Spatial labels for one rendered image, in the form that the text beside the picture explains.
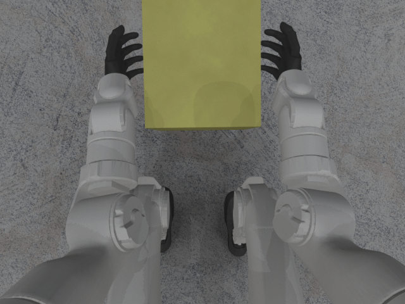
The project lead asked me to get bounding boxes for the carton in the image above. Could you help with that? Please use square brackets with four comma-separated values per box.
[142, 0, 261, 131]

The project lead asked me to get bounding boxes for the left robot forearm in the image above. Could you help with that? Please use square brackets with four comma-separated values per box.
[66, 73, 139, 240]

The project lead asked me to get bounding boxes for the right robot forearm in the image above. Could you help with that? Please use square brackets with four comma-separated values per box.
[272, 69, 355, 217]

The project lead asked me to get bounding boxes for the right robot shin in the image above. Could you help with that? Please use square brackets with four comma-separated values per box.
[232, 176, 279, 244]

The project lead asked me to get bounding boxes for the left robot hand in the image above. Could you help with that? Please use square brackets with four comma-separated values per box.
[104, 25, 144, 80]

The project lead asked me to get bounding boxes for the left robot upper arm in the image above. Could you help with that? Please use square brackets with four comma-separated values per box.
[0, 192, 149, 304]

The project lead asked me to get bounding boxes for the right robot hand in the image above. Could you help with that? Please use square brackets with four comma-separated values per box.
[261, 22, 302, 80]

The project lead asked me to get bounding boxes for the robot left foot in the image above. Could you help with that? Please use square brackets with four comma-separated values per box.
[160, 187, 174, 253]

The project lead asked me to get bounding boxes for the right robot upper arm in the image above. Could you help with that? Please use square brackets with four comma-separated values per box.
[272, 187, 405, 304]

